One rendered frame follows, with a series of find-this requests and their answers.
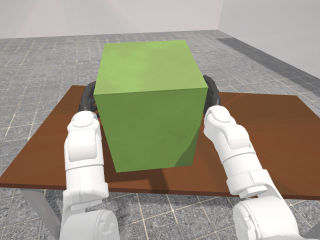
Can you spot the table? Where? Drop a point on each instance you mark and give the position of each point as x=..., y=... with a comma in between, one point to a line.
x=283, y=130

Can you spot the left robot upper arm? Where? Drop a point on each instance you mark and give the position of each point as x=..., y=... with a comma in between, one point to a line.
x=94, y=225

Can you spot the carton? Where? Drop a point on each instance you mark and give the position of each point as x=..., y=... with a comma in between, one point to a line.
x=150, y=98

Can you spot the robot left hand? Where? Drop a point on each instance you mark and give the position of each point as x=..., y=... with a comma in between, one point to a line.
x=87, y=99

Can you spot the robot right forearm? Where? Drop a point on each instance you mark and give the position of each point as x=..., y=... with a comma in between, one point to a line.
x=246, y=177

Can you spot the robot right hand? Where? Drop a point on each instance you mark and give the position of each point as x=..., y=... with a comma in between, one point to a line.
x=212, y=97

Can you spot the robot left forearm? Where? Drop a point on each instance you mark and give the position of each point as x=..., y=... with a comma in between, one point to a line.
x=83, y=155

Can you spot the right robot upper arm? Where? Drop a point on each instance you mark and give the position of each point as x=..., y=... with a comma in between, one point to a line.
x=265, y=218

